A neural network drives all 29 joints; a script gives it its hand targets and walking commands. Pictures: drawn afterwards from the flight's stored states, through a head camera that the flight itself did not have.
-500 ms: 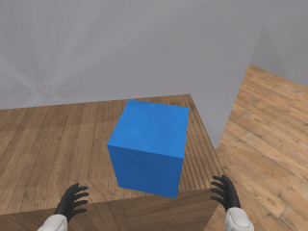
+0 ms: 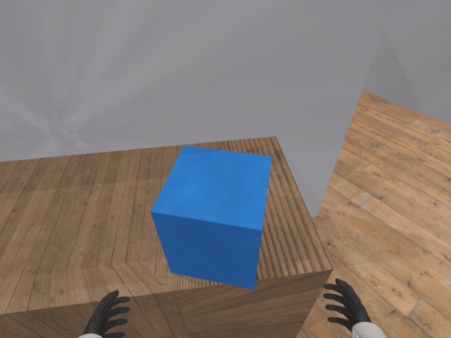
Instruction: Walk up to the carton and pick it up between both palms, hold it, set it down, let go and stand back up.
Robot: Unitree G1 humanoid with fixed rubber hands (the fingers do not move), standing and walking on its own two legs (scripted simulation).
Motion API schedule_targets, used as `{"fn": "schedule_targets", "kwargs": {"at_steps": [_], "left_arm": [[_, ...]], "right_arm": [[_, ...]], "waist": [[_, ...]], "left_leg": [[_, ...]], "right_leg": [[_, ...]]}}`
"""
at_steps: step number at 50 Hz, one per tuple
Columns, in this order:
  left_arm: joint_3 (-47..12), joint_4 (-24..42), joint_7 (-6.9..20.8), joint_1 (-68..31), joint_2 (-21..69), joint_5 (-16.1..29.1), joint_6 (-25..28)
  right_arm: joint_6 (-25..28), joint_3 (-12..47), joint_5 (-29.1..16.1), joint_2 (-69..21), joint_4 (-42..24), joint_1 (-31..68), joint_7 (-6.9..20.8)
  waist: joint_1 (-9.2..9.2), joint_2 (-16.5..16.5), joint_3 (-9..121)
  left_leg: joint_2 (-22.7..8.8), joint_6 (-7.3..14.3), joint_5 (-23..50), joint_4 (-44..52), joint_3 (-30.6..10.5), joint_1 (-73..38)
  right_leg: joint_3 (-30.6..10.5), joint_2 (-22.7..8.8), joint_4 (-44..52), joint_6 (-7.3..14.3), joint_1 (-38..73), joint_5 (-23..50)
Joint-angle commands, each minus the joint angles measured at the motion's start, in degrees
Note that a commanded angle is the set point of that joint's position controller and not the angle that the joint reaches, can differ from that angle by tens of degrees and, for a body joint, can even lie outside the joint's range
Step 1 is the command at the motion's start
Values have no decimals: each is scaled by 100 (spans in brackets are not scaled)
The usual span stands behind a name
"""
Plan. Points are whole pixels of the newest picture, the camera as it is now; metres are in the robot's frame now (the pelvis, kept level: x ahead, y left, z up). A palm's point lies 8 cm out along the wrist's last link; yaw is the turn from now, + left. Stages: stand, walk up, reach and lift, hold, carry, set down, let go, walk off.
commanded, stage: stand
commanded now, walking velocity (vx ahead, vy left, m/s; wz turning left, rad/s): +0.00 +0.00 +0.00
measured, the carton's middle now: (218, 217) +0.41 +0.01 -0.06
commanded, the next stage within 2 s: none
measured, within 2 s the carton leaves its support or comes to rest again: neither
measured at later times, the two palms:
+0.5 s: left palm out of the picture +0.14 +0.25 -0.09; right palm out of the picture +0.13 -0.30 -0.09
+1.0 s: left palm out of the picture +0.15 +0.26 -0.09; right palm out of the picture +0.13 -0.30 -0.09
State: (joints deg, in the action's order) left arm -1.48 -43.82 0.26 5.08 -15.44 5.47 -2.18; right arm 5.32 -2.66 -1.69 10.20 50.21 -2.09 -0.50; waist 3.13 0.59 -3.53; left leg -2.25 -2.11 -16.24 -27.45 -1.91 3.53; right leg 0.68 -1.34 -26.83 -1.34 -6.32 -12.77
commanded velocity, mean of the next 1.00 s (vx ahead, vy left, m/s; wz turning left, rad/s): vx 0.00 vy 0.00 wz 0.00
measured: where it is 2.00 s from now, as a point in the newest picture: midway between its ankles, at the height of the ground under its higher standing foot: outside the picture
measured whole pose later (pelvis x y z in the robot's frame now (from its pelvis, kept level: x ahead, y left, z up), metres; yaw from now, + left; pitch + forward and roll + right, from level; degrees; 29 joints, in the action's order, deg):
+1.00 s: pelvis +0.00 +0.00 +0.00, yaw +0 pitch -5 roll +0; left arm -0.6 -43.8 -0.3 10.3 -16.8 4.6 0.5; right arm 1.0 -2.6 -1.7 19.8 50.1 -5.6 0.6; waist 3.1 0.7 -3.5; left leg -2.1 -2.1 -15.7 -26.6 -1.9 6.2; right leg 0.7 -1.5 -26.8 -1.3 -9.4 -12.6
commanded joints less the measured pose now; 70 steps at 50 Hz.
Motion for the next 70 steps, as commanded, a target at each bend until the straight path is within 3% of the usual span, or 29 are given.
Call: {"fn": "schedule_targets", "kwargs": {"at_steps": [1,7,9,12,13,14,15,21,22,23,24,26,27,31,32,33,34,37,39,42,44,45,46,54,58,60,68,69,70], "left_arm": [[651,554,-167,165,-1207,-761,290],[619,498,-141,205,-1264,-765,364],[588,520,-153,88,-1340,-776,352],[576,465,-145,411,-1209,-693,400],[621,466,-140,328,-1473,-769,393],[632,491,-109,302,-1350,-769,359],[637,465,-121,275,-1412,-800,379],[604,404,-125,437,-1453,-728,392],[605,432,-126,285,-1428,-794,387],[635,448,-110,134,-1507,-782,356],[584,405,-130,390,-1443,-750,359],[547,404,-128,386,-1311,-751,394],[587,444,-107,238,-1437,-755,389],[647,418,-97,362,-1535,-758,403],[596,430,-99,243,-1380,-762,409],[669,466,-106,372,-1549,-753,405],[626,435,-140,326,-1513,-772,416],[620,371,-114,533,-1420,-755,395],[610,397,-117,280,-1567,-747,379],[598,332,-134,302,-1440,-713,371],[657,343,-129,221,-1653,-777,383],[564,389,-137,105,-1375,-738,372],[648,445,-116,178,-1549,-734,388],[623,308,-146,185,-1613,-771,408],[633,257,-164,302,-1581,-732,404],[673,280,-135,166,-1662,-765,398],[641,307,-134,198,-1598,-695,414],[664,249,-126,204,-1700,-704,382],[620,248,-95,320,-1560,-682,409]], "right_arm": [[-227,-219,392,1424,-343,-274,91],[-259,-123,363,1672,-229,-137,100],[-299,-180,316,1850,-126,-524,75],[-306,-145,343,1816,-157,-309,83],[-260,-165,306,1933,-163,-550,86],[-288,-192,309,2128,-205,-254,77],[-298,-171,314,1892,-169,-338,96],[-346,-105,316,1949,-127,-406,101],[-340,-181,306,2026,-138,-384,77],[-327,-119,273,1933,-142,-574,63],[-339,-195,263,2091,-91,-474,68],[-334,-165,273,1893,-158,-346,77],[-343,-166,305,2096,-116,-483,75],[-340,-176,316,2096,-119,-394,75],[-359,-205,295,2115,-135,-397,83],[-376,-166,265,2028,-177,-278,101],[-360,-197,292,2068,-237,-224,86],[-333,-247,261,2216,-135,-340,93],[-358,-200,272,2102,-156,-470,80],[-345,-172,297,1971,-132,-375,71],[-310,-174,253,2117,-134,-507,84],[-320,-163,273,2127,-167,-369,101],[-315,-199,241,2102,-118,-413,112],[-349,-171,200,2033,-98,-458,115],[-332,-156,247,2087,-92,-402,131],[-329,-165,262,1970,-45,-732,75],[-320,-241,226,2260,-66,-455,96],[-330,-172,242,2077,-69,-619,140],[-322,-192,237,2240,24,-631,69]], "waist": [[-473,-45,-38],[-454,21,133],[-202,-115,136],[-355,-149,353],[-209,-69,93],[-387,150,-164],[-267,-1,40],[-428,-116,61],[-226,207,-17],[-149,-224,-90],[-321,-162,43],[-292,-386,-39],[-249,-63,35],[-339,-257,-57],[-308,-9,96],[-408,-325,90],[-381,-100,-35],[-427,-337,86],[-222,-84,-31],[-319,62,-310],[-231,-197,-9],[-269,45,-83],[-306,-272,138],[-247,-299,-45],[-379,-274,-63],[-97,-419,140],[-294,-259,24],[-142,-361,34],[-320,-341,245]], "left_leg": [[-76,73,190,997,72,1075],[-217,133,351,986,-116,923],[-230,135,484,937,-20,690],[-274,205,496,809,-121,704],[-201,155,582,975,-109,787],[-215,177,555,826,-69,1090],[-262,174,545,867,-105,698],[-221,101,515,895,-85,851],[-192,96,361,907,18,707],[-233,119,463,879,-71,673],[-286,157,488,894,-158,564],[-315,181,589,945,-185,677],[-250,178,448,886,-58,668],[-306,151,492,920,-121,764],[-343,164,704,885,-51,550],[-379,200,698,937,-250,764],[-324,168,498,948,-116,822],[-328,178,237,969,-139,899],[-262,146,432,947,-47,760],[-319,164,276,1033,-138,1090],[-324,200,599,968,-139,707],[-279,184,431,982,-136,990],[-373,205,488,982,-231,750],[-404,184,658,958,-184,807],[-426,198,703,964,-181,796],[-421,204,704,911,-157,343],[-419,164,456,986,-181,659],[-433,200,498,947,-197,504],[-382,194,694,919,-161,537]], "right_leg": [[-306,-328,568,166,-5,528],[-304,-344,475,185,-87,771],[-365,-389,594,165,-256,652],[-345,-386,620,139,-50,922],[-351,-341,590,153,-71,921],[-391,-373,628,153,-190,1006],[-388,-349,544,182,-261,920],[-304,-349,643,95,-153,642],[-394,-377,712,107,-409,511],[-404,-288,775,83,-461,582],[-344,-286,721,124,-402,667],[-312,-370,651,164,-356,808],[-340,-367,719,127,-353,723],[-365,-383,698,178,-305,686],[-437,-440,666,190,-353,874],[-330,-349,575,182,-159,900],[-369,-390,697,154,-261,714],[-340,-397,709,179,-58,773],[-495,-389,751,173,-419,582],[-438,-397,786,134,-312,359],[-387,-334,740,181,-257,764],[-328,-390,670,137,-134,705],[-407,-390,727,190,-150,584],[-414,-454,731,169,-133,967],[-383,-421,689,214,-108,1107],[-448,-450,720,212,-341,941],[-423,-455,805,168,-237,718],[-418,-411,788,186,-354,625],[-410,-440,803,189,-167,739]]}}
